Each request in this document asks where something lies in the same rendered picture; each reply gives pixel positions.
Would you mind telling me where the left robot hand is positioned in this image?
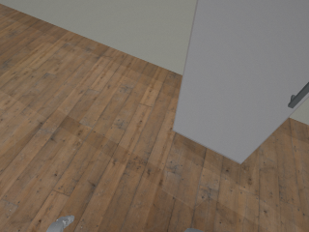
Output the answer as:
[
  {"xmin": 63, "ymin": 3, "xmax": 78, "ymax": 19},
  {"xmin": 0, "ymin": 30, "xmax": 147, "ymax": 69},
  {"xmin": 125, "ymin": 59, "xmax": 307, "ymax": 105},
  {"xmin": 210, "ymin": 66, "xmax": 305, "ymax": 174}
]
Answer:
[{"xmin": 46, "ymin": 215, "xmax": 75, "ymax": 232}]

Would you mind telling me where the handle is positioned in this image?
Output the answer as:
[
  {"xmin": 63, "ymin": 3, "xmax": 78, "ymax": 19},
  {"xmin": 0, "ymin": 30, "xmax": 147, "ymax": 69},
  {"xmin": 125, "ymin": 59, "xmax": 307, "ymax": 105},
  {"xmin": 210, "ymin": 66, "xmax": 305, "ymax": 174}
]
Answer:
[{"xmin": 288, "ymin": 82, "xmax": 309, "ymax": 108}]

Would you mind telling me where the fridge door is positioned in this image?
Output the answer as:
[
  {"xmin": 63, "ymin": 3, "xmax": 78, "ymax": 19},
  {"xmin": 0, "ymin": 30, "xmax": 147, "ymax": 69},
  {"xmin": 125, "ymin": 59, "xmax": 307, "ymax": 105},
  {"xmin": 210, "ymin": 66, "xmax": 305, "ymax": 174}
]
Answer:
[{"xmin": 173, "ymin": 0, "xmax": 309, "ymax": 163}]

